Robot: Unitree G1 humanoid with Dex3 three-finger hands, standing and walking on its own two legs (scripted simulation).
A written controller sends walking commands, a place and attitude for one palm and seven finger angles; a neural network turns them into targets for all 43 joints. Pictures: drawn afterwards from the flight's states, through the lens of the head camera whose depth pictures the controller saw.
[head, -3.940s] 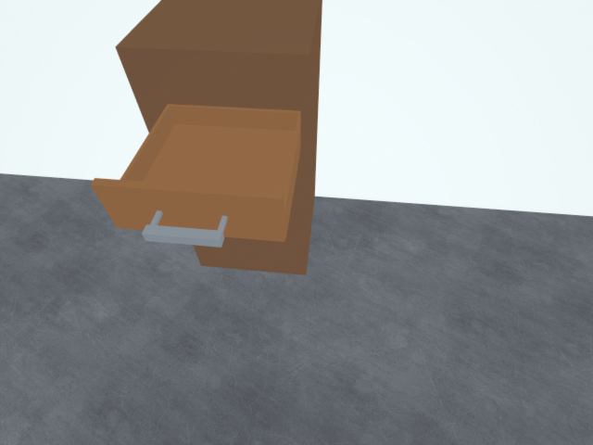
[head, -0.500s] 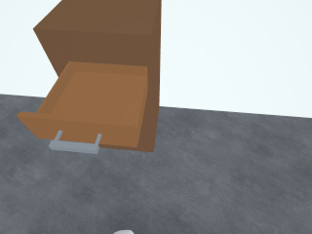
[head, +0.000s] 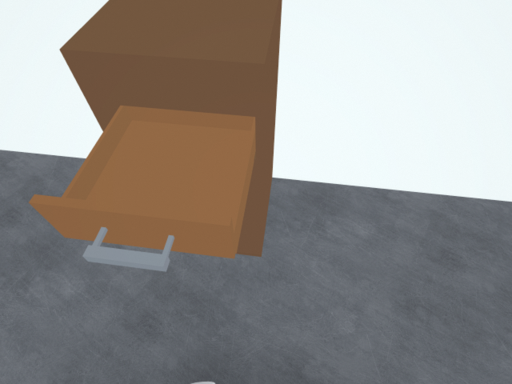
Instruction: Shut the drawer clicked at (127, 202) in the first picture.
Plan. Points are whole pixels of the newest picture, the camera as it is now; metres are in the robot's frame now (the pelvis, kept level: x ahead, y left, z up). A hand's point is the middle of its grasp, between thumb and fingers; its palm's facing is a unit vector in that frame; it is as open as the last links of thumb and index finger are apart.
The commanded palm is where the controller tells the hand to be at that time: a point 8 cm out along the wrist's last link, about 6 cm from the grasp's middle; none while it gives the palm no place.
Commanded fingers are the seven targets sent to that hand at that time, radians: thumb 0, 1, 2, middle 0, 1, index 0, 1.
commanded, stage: come to a stop and stand still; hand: left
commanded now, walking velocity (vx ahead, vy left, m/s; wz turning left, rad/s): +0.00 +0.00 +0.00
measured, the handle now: (131, 247) +0.36 +0.27 -0.08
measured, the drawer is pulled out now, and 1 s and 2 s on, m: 0.30 0.30 0.30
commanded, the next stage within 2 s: look again from close up in 0.74 s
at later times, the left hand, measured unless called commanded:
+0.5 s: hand out of the picture -0.02 +0.21 -0.17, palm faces +0.02 -0.98 -0.22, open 7.4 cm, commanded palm none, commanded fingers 0.00 0.90 0.90 -0.20 -0.30 -0.20 -0.30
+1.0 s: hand out of the picture -0.10 +0.18 -0.18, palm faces +0.05 -0.99 -0.13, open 7.4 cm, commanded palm none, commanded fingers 0.00 0.90 0.90 -0.20 -0.30 -0.20 -0.30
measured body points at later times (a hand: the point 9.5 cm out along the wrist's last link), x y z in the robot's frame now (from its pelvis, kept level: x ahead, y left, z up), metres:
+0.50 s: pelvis -0.05 +0.03 +0.00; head -0.05 +0.03 +0.45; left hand -0.02 +0.27 -0.15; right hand -0.02 -0.21 -0.15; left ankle +0.04 +0.12 -0.73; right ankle -0.03 -0.10 -0.73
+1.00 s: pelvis -0.07 +0.04 +0.00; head -0.08 +0.05 +0.45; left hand -0.10 +0.23 -0.16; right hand -0.07 -0.18 -0.15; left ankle +0.04 +0.12 -0.73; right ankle -0.03 -0.10 -0.73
